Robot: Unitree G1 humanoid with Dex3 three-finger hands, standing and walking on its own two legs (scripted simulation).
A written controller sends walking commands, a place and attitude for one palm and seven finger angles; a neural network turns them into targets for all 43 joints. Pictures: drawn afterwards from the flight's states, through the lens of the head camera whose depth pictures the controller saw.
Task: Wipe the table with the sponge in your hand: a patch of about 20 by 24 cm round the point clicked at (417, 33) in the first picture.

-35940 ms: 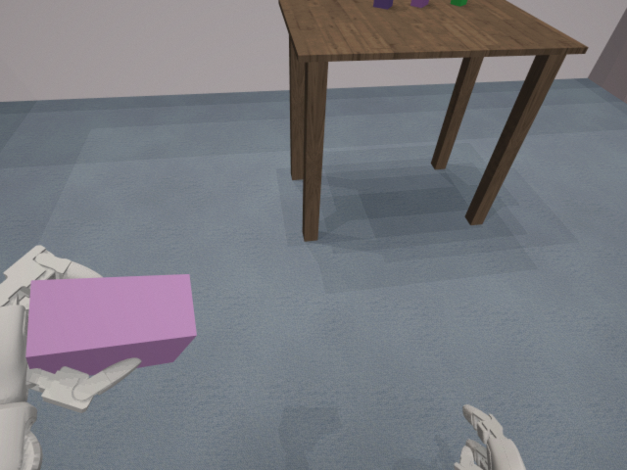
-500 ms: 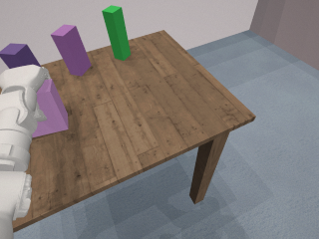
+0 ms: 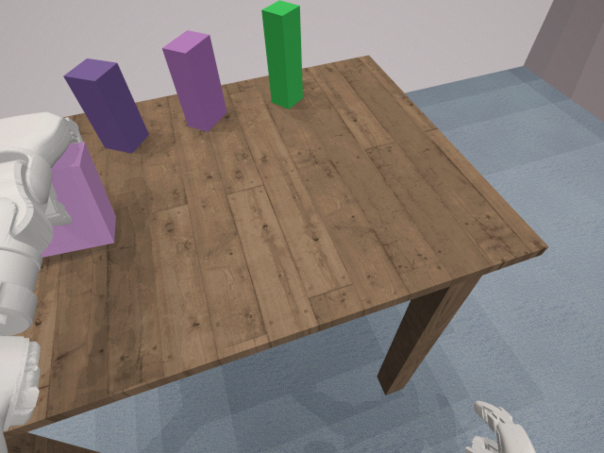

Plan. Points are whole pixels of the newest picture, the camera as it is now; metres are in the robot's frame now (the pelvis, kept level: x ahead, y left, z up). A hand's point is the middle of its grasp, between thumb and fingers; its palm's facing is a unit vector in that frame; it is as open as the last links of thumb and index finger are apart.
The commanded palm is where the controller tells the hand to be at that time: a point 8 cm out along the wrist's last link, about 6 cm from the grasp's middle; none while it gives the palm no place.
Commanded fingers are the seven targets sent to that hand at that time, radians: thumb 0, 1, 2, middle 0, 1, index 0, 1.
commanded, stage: wipe back along the first lane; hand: left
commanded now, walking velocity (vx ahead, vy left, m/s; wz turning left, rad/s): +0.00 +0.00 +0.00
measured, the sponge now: (63, 214) +0.38 +0.37 +0.10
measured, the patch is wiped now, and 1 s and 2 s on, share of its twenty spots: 1.00 1.00 1.00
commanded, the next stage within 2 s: lift the sponge slowly off the table in 1.72 s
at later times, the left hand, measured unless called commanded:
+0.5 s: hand (52, 204) +0.35 +0.34 +0.15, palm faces +0.02 -0.03 -1.00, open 10.4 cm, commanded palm +0.33 +0.33 +0.21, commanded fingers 0.00 0.10 1.30 -1.20 -1.60 -1.20 -1.60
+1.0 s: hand (61, 230) +0.32 +0.31 +0.15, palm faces +0.01 -0.02 -1.00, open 10.4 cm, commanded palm +0.28 +0.31 +0.19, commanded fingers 0.00 0.10 1.30 -1.20 -1.60 -1.20 -1.60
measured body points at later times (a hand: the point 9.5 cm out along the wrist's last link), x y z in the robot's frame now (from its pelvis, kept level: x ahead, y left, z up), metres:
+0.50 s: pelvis +0.00 +0.02 +0.00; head +0.03 -0.01 +0.45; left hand +0.35 +0.34 +0.20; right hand +0.17 -0.22 -0.13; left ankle -0.05 +0.07 -0.75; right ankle -0.03 -0.12 -0.75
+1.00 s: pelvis -0.01 -0.01 +0.00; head +0.00 -0.05 +0.45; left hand +0.31 +0.31 +0.20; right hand +0.17 -0.26 -0.11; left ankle -0.05 +0.07 -0.75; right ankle -0.03 -0.12 -0.75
